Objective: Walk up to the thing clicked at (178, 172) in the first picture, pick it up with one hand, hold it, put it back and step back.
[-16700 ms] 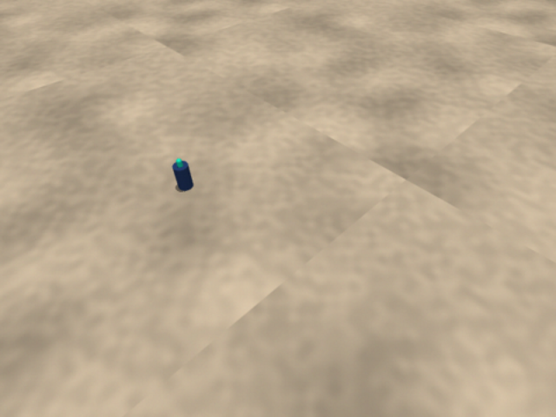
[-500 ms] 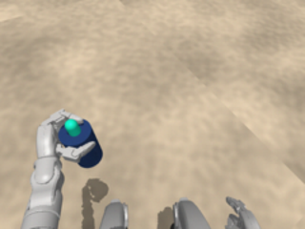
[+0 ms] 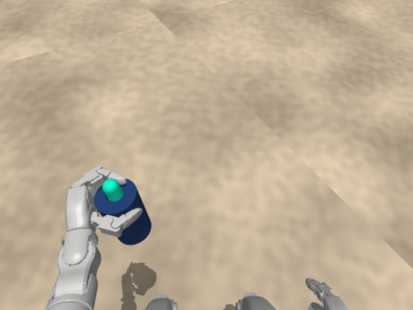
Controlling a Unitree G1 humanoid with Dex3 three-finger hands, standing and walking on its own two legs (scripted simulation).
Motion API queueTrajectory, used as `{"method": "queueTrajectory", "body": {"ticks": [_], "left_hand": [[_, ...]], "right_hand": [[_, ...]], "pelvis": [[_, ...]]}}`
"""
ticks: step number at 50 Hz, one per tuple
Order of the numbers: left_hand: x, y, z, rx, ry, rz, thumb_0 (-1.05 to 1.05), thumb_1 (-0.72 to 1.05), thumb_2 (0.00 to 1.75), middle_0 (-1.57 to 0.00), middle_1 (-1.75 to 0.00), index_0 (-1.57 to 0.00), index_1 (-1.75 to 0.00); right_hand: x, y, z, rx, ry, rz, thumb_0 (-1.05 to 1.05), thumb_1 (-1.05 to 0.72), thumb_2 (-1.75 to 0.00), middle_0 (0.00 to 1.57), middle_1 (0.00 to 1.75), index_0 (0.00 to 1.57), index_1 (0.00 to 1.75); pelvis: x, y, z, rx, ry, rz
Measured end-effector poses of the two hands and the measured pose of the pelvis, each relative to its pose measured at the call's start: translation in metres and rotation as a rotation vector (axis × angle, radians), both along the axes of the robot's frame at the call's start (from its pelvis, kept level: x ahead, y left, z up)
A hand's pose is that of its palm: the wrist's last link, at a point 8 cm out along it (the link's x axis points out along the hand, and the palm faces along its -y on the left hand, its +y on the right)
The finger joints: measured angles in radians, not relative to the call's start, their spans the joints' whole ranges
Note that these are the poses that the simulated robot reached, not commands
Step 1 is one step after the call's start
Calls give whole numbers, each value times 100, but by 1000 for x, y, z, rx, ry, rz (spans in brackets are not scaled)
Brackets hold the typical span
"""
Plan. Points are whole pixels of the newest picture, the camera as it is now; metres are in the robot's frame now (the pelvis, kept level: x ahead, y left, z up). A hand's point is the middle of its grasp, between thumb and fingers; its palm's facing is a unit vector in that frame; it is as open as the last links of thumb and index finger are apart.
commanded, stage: lift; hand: left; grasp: from the side
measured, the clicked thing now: (122, 208) +0.35 +0.17 -0.03
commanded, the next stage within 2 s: hold in 0.42 s
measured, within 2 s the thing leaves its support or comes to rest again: neither
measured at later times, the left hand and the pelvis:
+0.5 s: hand (114, 191) +0.35 +0.17 +0.04, palm faces +0.16 -0.99 -0.05, open 8.9 cm; pelvis +0.02 +0.00 +0.02, yaw +0 degrees
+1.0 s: hand (110, 192) +0.34 +0.17 +0.06, palm faces +0.15 -0.99 -0.05, open 8.9 cm; pelvis +0.01 +0.00 +0.03, yaw +0 degrees
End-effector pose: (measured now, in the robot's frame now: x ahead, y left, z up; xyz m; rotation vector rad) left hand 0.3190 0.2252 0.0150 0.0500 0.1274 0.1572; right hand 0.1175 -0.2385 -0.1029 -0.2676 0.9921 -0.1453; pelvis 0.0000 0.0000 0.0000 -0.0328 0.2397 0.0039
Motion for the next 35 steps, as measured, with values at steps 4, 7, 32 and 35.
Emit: {"method": "queueTrajectory", "body": {"ticks": [4,7,32,35], "left_hand": [[4,-2,10,2,-13,3,-7,-45,102,-58,-109,-97,-113],[6,-3,16,-5,-19,9,-7,-44,102,-58,-109,-97,-113],[1,-5,33,-7,-18,6,-7,-44,102,-58,-109,-97,-113],[1,-5,36,-1,-23,3,-7,-44,102,-58,-109,-97,-113]], "right_hand": [[5,0,7,1,-11,-2,1,-92,-90,20,30,20,30],[7,-1,11,1,-13,-4,1,-91,-90,20,30,20,30],[8,-6,28,3,2,-23,1,-93,-91,20,30,20,30],[10,-5,30,6,-5,-23,1,-93,-91,20,30,20,30]], "pelvis": [[4,-1,6,2,-17,0],[6,-2,10,3,-27,0],[17,-2,27,9,-80,-3],[17,-2,28,9,-87,-3]]}}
